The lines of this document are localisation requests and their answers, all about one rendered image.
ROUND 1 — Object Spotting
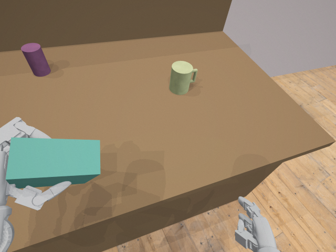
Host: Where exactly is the right robot hand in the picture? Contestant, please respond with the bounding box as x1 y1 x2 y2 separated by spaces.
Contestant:
235 196 277 252

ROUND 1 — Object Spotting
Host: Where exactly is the sponge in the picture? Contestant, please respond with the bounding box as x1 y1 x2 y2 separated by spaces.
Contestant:
6 138 100 188

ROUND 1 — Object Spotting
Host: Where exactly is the table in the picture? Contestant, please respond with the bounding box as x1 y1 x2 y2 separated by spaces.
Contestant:
0 0 336 252

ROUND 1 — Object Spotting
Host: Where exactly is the left robot forearm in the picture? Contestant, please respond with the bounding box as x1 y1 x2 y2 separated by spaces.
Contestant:
0 205 15 252

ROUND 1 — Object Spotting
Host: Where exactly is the left robot hand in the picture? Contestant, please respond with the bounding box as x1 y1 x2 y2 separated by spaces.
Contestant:
0 117 71 211

